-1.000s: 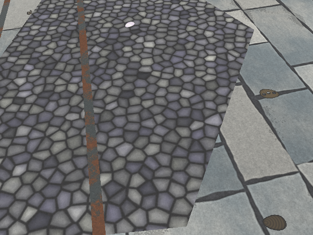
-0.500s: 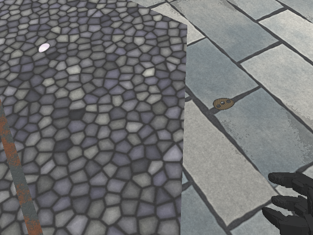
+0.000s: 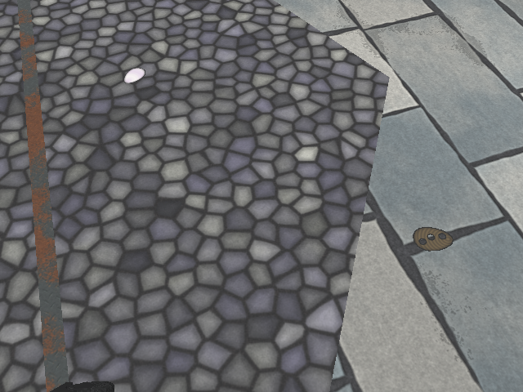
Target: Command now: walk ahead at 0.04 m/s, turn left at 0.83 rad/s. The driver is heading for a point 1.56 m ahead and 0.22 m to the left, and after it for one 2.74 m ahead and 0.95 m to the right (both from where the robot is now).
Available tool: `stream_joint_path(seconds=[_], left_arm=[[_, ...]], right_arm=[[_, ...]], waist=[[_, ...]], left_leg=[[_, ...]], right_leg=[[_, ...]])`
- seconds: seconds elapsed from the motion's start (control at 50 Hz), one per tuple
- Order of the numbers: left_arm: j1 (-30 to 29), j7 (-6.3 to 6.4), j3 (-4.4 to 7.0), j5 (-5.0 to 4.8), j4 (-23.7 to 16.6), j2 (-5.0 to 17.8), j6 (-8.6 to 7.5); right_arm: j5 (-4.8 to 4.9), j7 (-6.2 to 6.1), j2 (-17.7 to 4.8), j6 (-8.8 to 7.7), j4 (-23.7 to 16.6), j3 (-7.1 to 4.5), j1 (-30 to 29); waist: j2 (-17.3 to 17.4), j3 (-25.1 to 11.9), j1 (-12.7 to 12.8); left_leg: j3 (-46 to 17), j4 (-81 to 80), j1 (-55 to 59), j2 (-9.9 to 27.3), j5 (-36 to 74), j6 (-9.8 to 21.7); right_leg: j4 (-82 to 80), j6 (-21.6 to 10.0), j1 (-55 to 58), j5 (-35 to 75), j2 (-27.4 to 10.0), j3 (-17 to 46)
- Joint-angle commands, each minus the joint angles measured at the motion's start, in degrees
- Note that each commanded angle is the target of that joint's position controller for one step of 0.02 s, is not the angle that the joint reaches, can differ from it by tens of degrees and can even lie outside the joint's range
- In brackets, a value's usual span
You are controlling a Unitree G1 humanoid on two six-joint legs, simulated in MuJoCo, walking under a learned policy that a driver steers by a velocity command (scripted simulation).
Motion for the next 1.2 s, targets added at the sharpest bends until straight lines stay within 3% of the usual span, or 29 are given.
stream_joint_path(seconds=[0.02,0.04,0.06,0.08,0.14,0.24,0.32,0.42,0.46,0.48,0.5,0.52,0.54,0.56,0.62,0.68,0.74,0.88,0.94,0.98,1.0,1.02,1.04,1.06,1.08,1.1,1.12,1.16,1.2], left_arm=[[5.41,0.39,3.4,0.33,-2.04,9.51,-1.15],[4.31,0.43,3.78,2.38,-2.49,12.85,-0.69],[0.69,0.37,3.54,4.05,-3.71,10.93,-1.0],[-2.89,0.87,2.65,3.43,-5.27,7.56,-1.07],[-4.24,1.93,1.62,1.28,-5.96,5.91,-0.41],[2.66,2.09,2.43,2.14,-4.22,8.98,0.83],[2.48,1.13,3.67,1.75,-3.56,11.78,1.13],[2.84,-0.62,4.41,-0.73,-2.0,12.92,0.37],[3.39,-1.02,4.5,-2.59,-0.84,13.03,-0.09],[4.23,-1.18,3.52,-2.42,-0.08,9.95,-0.36],[2.85,-1.85,1.71,-0.39,-0.65,4.87,-0.69],[-1.16,-2.31,1.09,0.32,-5.26,3.33,-2.07],[-6.72,-2.54,2.43,-1.71,-6.17,8.51,-3.65],[-6.19,-2.89,3.09,-2.86,-6.11,10.54,-4.23],[2.58,-3.1,3.21,-0.83,-0.73,10.06,-4.15],[3.21,-2.81,2.5,-2.18,0.62,7.54,-3.08],[3.04,-2.63,2.32,-1.86,0.26,7.06,-2.7],[-4.03,-5.8,0.08,-2.1,-2.42,3.9,-3.75],[-4.56,-6.6,0.2,-2.69,-4.85,4.88,-3.89],[7.01,-6.14,1.88,-3.18,-3.95,9.06,-2.91],[19.83,-5.49,4.14,-2.89,-1.14,14.24,-2.37],[29.15,-4.12,5.73,-2.92,1.24,17.39,-1.2],[25.5,-3.15,6.4,-2.82,0.21,21.41,-1.21],[26.0,-3.03,4.69,-1.52,-1.17,15.68,-2.36],[26.79,-2.9,3.96,-0.18,-0.93,12.72,-3.26],[23.91,-3.35,3.4,0.09,-0.7,11.34,-4.04],[19.41,-3.32,2.84,-0.06,-1.75,9.49,-4.4],[12.84,-2.51,2.4,0.04,-3.95,8.74,-4.06],[11.92,-1.62,2.04,-0.92,-3.88,8.33,-3.99]], right_arm=[[0.49,-0.31,-5.65,-0.13,-4.9,-1.52,-0.47],[1.2,-0.15,-4.18,-0.27,-6.25,-1.17,-1.18],[0.21,0.5,-8.02,-1.21,-5.96,-2.27,1.11],[-0.17,0.87,-10.7,-1.26,-4.27,-2.98,2.28],[-0.5,0.96,-7.2,-0.01,-2.09,-1.91,5.14],[0.28,1.74,-5.01,-0.25,-6.78,-0.21,-3.43],[-0.2,2.42,-3.83,-0.23,-7.86,0.53,-4.58],[-0.45,2.81,-3.96,0.85,-7.93,0.28,-4.82],[-0.04,3.18,-3.79,0.93,-5.75,0.02,-0.6],[0.58,3.01,-5.34,0.56,-2.44,-0.83,5.99],[1.01,2.46,-8.75,-0.19,0.47,-2.03,14.8],[0.15,2.41,-16.11,-2.0,-0.55,-2.83,16.81],[-1.04,2.55,-12.32,-4.16,-1.02,-1.84,15.31],[-1.33,2.41,-10.42,-5.6,-0.9,-0.79,10.79],[-1.6,2.04,-5.45,-7.23,-1.6,1.35,3.52],[-2.83,1.79,-5.35,-8.68,0.2,1.11,7.01],[-2.93,1.81,-5.12,-9.53,2.19,1.26,8.37],[-2.29,1.36,-5.45,-9.28,6.63,1.61,10.86],[-2.69,0.05,-9.22,-7.41,7.19,1.04,10.24],[-2.86,-0.88,-12.31,-5.85,6.74,0.34,8.11],[-2.67,-0.85,-12.93,-5.85,5.77,0.2,6.29],[-2.55,-0.62,-10.23,-7.3,5.09,1.0,5.52],[-2.11,0.88,0.71,-10.22,1.15,4.29,10.64],[-0.23,1.78,-3.6,-13.64,-1.15,4.4,4.14],[1.58,2.04,-5.86,-14.86,-4.02,3.84,-3.64],[1.13,1.92,-4.51,-15.2,-4.76,4.26,-4.02],[-0.68,1.62,-3.78,-14.72,-3.73,4.2,-3.05],[-1.84,1.87,-4.47,-12.67,-2.25,3.64,1.41],[-2.76,1.64,-4.77,-11.33,-2.84,3.56,-0.49]], waist=[[3.36,-12.85,3.08],[-11.95,-11.31,2.05],[-15.81,-10.36,0.12],[-11.67,-8.78,-0.62],[-6.43,-5.84,0.08],[-8.74,-5.69,5.49],[-9.77,-7.64,5.6],[-11.3,-9.1,4.3],[-10.57,-10.72,1.82],[-7.7,-11.84,-0.24],[4.14,-12.4,-3.62],[16.48,-10.86,-4.6],[9.18,-8.14,-7.23],[10.26,-3.47,-3.94],[8.08,-1.75,1.52],[4.34,-0.15,0.39],[4.05,1.26,0.63],[1.27,7.14,-1.88],[5.24,3.62,0.69],[9.7,-4.24,8.31],[8.45,-11.2,14.39],[1.2,-14.49,17.85],[-21.54,-17.51,8.32],[-12.31,-25.02,12.17],[-6.97,-16.03,12.5],[2.25,-9.46,7.77],[4.07,-6.85,4.63],[-0.01,-1.7,-0.04],[-0.31,1.83,-0.49]], left_leg=[[-12.8,0.58,-1.08,7.92,-32.12,1.71],[0.64,14.74,-11.72,1.19,-34.26,-0.38],[4.43,28.58,-14.0,3.85,-30.01,-2.67],[6.56,34.88,-14.14,6.38,-25.68,-4.01],[10.8,47.96,-16.36,8.98,-19.19,-6.45],[16.12,39.74,-20.59,15.32,-16.06,-9.66],[18.51,30.65,-14.09,17.04,-16.3,-8.75],[21.39,15.74,-2.52,13.82,-18.43,-4.47],[23.14,4.98,8.35,11.83,-14.84,-0.69],[22.78,2.48,20.26,10.44,-15.91,1.67],[9.3,-2.24,32.83,18.9,-24.24,5.59],[-20.43,-9.79,38.16,33.83,-43.65,17.09],[-23.99,-16.36,32.47,35.14,-51.16,19.02],[-18.96,-16.9,29.13,34.07,-47.61,16.61],[-1.34,-16.75,22.29,26.87,-30.49,10.08],[9.08,-18.8,21.35,25.64,-20.05,7.57],[16.98,-20.56,20.9,25.12,-13.25,5.82],[28.97,-21.82,26.27,25.39,3.17,2.28],[32.14,-12.06,31.67,26.21,47.62,0.87],[32.48,5.77,33.18,27.54,73.41,1.28],[31.57,20.94,25.75,26.56,72.26,1.85],[30.02,40.11,8.23,21.84,42.54,0.04],[22.86,68.06,-20.77,7.38,-24.74,-4.03],[8.12,69.37,-26.23,8.0,-22.14,-0.36],[7.95,65.33,-28.25,10.51,-19.63,1.57],[8.2,58.06,-25.5,13.1,-16.94,2.31],[8.22,52.94,-21.33,15.03,-15.98,2.01],[8.57,47.34,-16.47,16.71,-14.91,-0.13],[11.62,38.96,-13.78,17.19,-12.64,-2.71]], right_leg=[[-11.79,-4.88,18.4,3.26,-9.92,4.31],[-14.91,-11.76,19.57,3.46,-20.96,16.62],[-15.63,-14.6,15.51,7.08,-25.87,21.02],[-14.57,-13.51,13.33,8.98,-23.89,15.0],[-12.9,-11.34,11.79,13.43,-18.31,3.51],[-13.17,-14.13,19.83,20.64,-19.22,-3.67],[-12.39,-14.18,19.76,24.62,-21.56,-9.04],[-8.34,-12.48,18.18,28.17,-23.43,-11.7],[-7.26,-9.85,12.73,6.71,-23.21,-12.46],[-3.26,-7.73,3.69,-7.6,-20.89,-14.88],[13.84,-3.5,-10.9,-18.54,-15.76,-20.67],[31.79,-0.47,-33.78,-24.41,-7.03,-17.76],[37.39,-1.68,-37.88,-18.79,-9.23,-8.49],[37.35,-3.2,-39.21,-11.94,-11.06,-7.71],[33.1,-2.22,-32.08,4.61,-13.61,-7.36],[33.61,-0.48,-33.21,13.47,-10.28,-3.77],[28.93,0.14,-33.13,19.99,-8.44,-3.5],[13.76,-4.45,-29.12,23.88,-8.69,-12.54],[10.78,-8.29,-20.5,14.71,-3.66,-20.06],[13.16,-11.07,-7.2,5.8,0.38,-22.15],[11.64,-13.2,11.3,4.79,2.09,-19.88],[8.28,-15.12,31.66,2.26,-0.87,-10.05],[-2.15,-28.6,49.02,-17.42,-16.95,25.46],[-13.91,-28.42,49.75,-32.75,-19.67,43.45],[-16.99,-23.87,42.62,-28.46,-18.99,39.5],[-17.36,-21.87,31.29,-21.28,-17.57,34.1],[-17.22,-21.31,22.61,-15.98,-14.8,28.07],[-19.33,-21.54,10.36,-11.38,-9.73,20.73],[-21.07,-20.77,1.12,-5.86,-7.29,14.79]])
